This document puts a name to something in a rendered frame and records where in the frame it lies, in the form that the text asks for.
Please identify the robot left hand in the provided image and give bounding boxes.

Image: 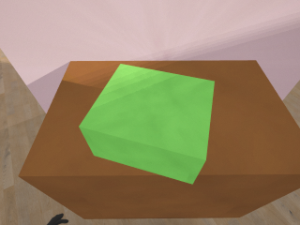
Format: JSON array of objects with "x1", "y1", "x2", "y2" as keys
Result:
[{"x1": 47, "y1": 213, "x2": 68, "y2": 225}]

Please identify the pedestal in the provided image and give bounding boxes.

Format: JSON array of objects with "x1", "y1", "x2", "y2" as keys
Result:
[{"x1": 18, "y1": 60, "x2": 300, "y2": 219}]

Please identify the carton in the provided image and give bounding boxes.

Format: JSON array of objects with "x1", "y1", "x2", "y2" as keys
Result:
[{"x1": 79, "y1": 64, "x2": 215, "y2": 185}]

